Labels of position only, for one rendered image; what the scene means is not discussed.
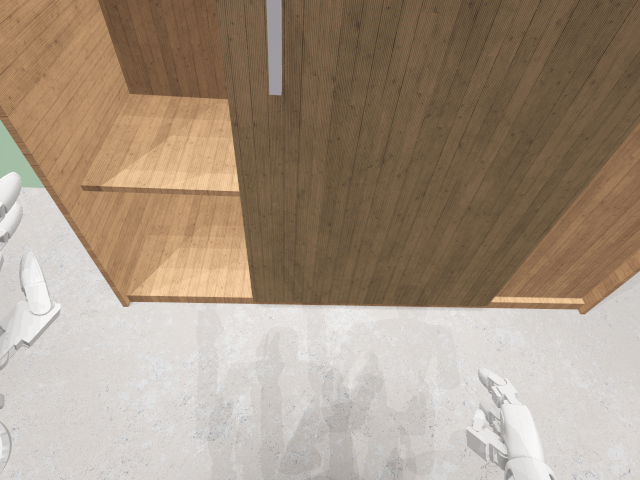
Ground right robot hand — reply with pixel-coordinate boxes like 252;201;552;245
466;368;545;471

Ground wardrobe door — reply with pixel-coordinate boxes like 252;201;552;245
216;0;640;306
496;123;640;298

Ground left robot hand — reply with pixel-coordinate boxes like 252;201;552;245
0;172;61;370

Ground robot right forearm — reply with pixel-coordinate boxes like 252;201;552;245
504;457;557;480

